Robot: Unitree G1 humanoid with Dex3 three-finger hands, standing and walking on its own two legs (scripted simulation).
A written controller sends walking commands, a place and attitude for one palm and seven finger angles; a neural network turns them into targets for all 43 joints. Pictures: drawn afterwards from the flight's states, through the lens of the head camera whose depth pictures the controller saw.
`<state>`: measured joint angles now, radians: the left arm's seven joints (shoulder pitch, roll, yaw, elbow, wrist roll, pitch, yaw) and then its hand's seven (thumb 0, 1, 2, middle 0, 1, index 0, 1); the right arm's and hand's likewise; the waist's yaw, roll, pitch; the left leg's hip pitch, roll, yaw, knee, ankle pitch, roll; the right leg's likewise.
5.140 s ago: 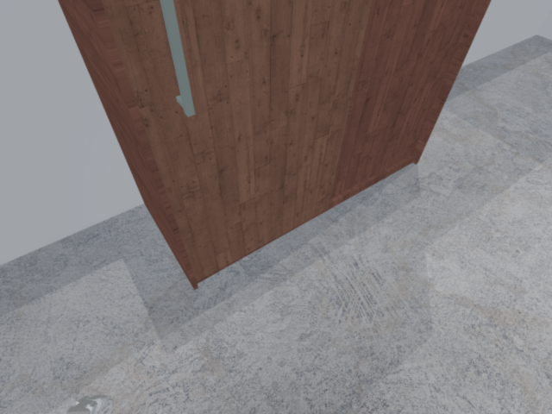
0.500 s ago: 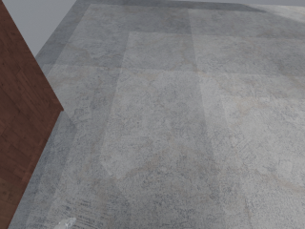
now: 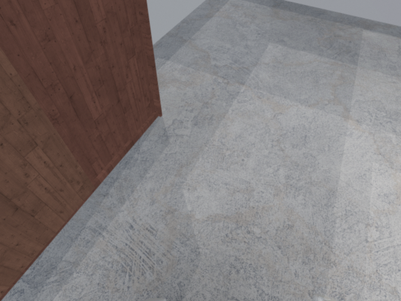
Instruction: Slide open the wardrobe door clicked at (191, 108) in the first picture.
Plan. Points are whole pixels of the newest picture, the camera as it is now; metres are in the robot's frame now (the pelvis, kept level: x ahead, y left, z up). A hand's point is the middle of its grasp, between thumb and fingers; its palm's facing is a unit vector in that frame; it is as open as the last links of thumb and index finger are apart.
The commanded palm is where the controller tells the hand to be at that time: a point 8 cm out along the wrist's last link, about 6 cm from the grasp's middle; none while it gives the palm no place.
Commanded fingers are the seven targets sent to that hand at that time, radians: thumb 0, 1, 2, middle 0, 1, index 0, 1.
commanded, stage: turn to face it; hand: left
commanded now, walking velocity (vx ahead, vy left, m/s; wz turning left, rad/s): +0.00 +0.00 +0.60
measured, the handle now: out of the picture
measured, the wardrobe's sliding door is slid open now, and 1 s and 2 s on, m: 0.00 0.00 0.00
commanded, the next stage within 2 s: take the last steps up to it in 1.80 s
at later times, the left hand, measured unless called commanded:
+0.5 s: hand out of the picture +0.07 +0.21 -0.13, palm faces +0.27 -0.92 -0.29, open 7.4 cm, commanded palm none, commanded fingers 0.00 0.90 0.90 -0.20 -0.30 -0.20 -0.30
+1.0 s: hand out of the picture -0.13 +0.23 -0.17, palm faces +0.59 -0.76 -0.27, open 7.4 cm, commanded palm none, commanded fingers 0.00 0.90 0.90 -0.20 -0.30 -0.20 -0.30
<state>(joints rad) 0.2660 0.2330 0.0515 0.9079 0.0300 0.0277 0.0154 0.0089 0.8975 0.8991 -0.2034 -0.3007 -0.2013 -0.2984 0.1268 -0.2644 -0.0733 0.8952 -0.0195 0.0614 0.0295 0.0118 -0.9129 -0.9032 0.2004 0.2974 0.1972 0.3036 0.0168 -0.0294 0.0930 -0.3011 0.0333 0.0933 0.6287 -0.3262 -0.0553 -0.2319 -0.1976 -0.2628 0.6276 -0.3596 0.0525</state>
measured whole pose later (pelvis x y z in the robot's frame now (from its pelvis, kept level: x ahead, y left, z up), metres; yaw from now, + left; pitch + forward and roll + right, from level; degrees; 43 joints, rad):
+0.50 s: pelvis +0.00 -0.02 +0.00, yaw +17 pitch +0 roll +0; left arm 0.14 0.20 0.04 0.83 0.02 0.01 0.02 0.01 0.90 0.90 -0.20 -0.30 -0.20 -0.30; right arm 0.22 -0.24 -0.09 0.91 -0.02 0.06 0.01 0.01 -0.91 -0.90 0.21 0.30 0.20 0.30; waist -0.04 0.06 0.06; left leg -0.40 -0.08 -0.13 0.74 -0.39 -0.02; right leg -0.29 -0.03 -0.05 0.59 -0.30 0.01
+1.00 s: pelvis -0.03 +0.02 +0.00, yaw +35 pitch +0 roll -1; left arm 0.22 0.29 0.08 0.94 0.02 0.08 0.02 0.01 0.90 0.90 -0.20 -0.30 -0.20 -0.30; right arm 0.14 -0.24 -0.06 0.88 -0.02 0.02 0.01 0.01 -0.91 -0.90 0.20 0.30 0.20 0.30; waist 0.01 -0.05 0.10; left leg -0.32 0.00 0.05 0.62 -0.30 0.04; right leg -0.45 -0.14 -0.08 1.09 -0.49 0.09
